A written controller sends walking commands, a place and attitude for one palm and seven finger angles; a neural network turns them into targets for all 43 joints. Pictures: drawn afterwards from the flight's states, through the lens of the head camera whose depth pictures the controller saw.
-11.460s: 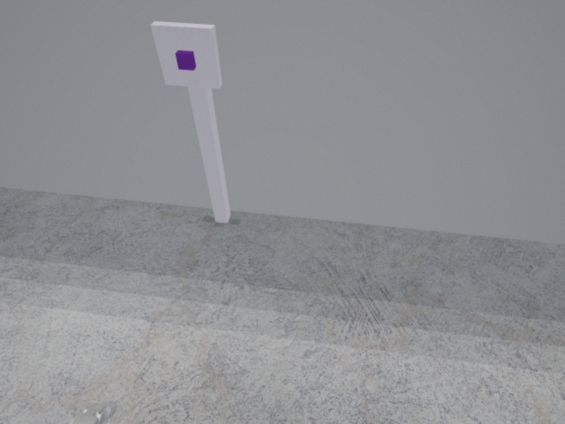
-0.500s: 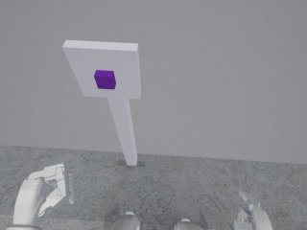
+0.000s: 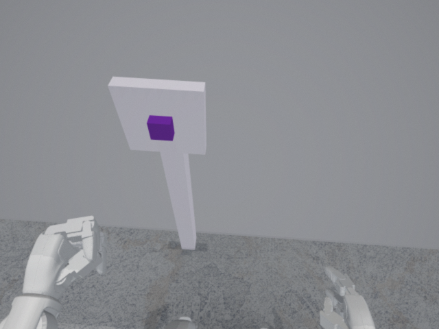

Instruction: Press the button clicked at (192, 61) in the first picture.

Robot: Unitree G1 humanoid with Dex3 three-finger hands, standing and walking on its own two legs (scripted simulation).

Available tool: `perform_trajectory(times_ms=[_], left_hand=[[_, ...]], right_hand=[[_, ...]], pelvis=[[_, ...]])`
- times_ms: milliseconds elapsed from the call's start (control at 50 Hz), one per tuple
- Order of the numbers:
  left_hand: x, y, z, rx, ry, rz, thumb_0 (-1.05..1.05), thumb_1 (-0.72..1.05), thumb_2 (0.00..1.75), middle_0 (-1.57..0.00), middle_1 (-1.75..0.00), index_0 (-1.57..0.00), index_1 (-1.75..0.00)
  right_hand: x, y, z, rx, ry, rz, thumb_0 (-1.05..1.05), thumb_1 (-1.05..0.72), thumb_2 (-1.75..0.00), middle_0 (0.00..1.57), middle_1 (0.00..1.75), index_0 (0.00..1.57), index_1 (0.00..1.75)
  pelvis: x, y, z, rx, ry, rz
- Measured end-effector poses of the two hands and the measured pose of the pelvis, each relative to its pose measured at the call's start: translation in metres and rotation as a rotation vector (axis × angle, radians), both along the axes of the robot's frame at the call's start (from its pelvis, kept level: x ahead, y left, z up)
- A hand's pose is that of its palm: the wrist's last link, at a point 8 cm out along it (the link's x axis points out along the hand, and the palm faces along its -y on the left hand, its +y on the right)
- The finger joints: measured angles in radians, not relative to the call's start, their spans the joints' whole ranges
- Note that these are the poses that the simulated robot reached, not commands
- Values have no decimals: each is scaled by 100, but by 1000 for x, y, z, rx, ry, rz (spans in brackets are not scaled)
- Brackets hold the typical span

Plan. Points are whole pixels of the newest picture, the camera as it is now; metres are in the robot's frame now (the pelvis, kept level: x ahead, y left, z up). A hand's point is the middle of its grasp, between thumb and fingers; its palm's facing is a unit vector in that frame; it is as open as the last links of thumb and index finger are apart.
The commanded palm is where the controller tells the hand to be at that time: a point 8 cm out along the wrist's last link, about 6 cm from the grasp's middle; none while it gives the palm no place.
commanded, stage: raise the hand and make a fist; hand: left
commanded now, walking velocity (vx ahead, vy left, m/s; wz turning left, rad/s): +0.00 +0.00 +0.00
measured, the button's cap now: (161, 127) +0.49 +0.16 +0.08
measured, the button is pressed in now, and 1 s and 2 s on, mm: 0 0 0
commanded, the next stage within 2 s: aim a knuckle at the button in 0.48 s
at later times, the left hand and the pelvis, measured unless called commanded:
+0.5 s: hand (105, 249) +0.23 +0.20 +0.07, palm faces +0.00 -1.00 -0.06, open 3.1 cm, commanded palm +0.20 +0.26 +0.08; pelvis +0.00 +0.00 +0.01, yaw +0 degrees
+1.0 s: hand (131, 215) +0.29 +0.17 +0.07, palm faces -0.01 -1.00 -0.03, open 3.1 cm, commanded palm +0.27 +0.23 +0.07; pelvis +0.01 -0.01 +0.00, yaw +0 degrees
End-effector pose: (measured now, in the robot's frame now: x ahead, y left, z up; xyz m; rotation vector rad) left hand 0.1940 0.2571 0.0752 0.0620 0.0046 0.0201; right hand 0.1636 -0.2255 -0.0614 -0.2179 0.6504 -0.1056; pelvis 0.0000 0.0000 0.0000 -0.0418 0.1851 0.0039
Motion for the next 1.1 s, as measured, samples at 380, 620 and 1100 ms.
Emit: perform_trajectory(times_ms=[380,620,1100], left_hand=[[13,0,4,-11,-10,14,2,90,90,-130,-150,-130,-149],[14,-6,2,-7,22,-3,2,90,90,-130,-150,-130,-149],[86,-30,-11,-30,7,-26,2,90,90,-130,-150,-130,-149]], right_hand=[[-13,-20,4,-27,23,-28,1,-90,-90,20,30,20,30],[3,-14,2,-1,6,-7,1,-90,-90,20,30,20,30],[-22,-32,-16,-12,128,-50,1,-90,-90,20,30,20,30]], pelvis=[[2,-3,7,10,-13,-5],[6,-7,7,13,-8,-2],[6,-12,3,26,25,-14]])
